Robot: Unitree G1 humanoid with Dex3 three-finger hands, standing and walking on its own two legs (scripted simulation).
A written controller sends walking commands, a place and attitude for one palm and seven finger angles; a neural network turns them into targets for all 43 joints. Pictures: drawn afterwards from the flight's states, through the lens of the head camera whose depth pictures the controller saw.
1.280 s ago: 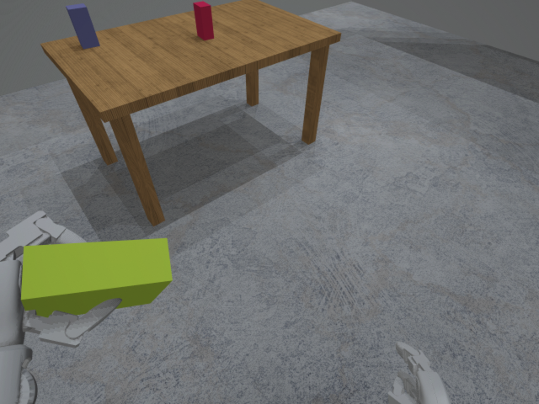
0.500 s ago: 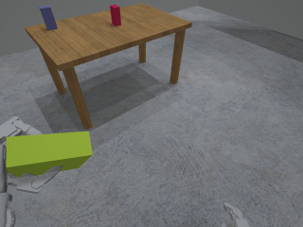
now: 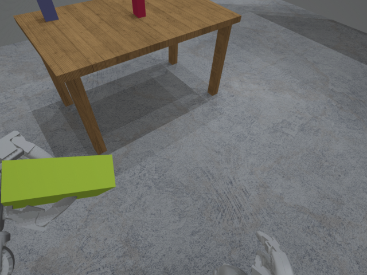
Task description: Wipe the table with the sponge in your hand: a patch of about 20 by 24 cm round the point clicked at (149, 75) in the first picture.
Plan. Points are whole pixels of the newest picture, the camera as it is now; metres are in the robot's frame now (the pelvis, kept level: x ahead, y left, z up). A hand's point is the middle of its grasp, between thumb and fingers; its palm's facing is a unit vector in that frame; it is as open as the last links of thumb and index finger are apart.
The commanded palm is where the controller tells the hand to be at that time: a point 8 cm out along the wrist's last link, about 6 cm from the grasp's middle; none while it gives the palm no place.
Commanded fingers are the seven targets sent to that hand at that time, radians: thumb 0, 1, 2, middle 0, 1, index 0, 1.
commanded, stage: walk to a spot facing it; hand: left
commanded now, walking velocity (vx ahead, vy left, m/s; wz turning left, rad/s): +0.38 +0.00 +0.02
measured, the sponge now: (76, 180) +0.23 +0.20 +0.15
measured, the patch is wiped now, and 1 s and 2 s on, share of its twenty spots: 0.00 0.00 0.00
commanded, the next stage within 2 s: none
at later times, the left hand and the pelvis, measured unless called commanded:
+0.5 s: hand (121, 109) +0.37 +0.15 +0.18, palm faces +0.40 -0.73 -0.55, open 9.2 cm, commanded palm +0.31 +0.20 +0.17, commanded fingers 0.00 0.10 1.30 -1.20 -1.60 -1.20 -1.60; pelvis +0.17 -0.09 +0.00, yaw +4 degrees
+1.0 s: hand (122, 61) +0.51 +0.18 +0.19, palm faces +0.52 -0.69 -0.50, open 9.2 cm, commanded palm +0.44 +0.22 +0.17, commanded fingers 0.00 0.10 1.30 -1.20 -1.60 -1.20 -1.60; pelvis +0.35 -0.09 -0.01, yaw +12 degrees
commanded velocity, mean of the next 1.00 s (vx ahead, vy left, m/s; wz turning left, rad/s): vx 0.34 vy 0.00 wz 0.35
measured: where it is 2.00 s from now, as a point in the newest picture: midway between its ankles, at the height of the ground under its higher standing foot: (217, 228)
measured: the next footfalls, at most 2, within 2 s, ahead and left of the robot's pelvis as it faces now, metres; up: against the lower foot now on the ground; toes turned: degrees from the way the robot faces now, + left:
right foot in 0.18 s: +0.18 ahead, -0.13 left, +0.00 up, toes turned -11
left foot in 0.76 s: +0.38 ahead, +0.04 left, +0.00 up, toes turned +19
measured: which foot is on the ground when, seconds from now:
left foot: down 0.00-0.18, up 0.20-0.74, down 0.76-1.00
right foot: up 0.00-0.16, down 0.18-0.76, up 0.78-1.00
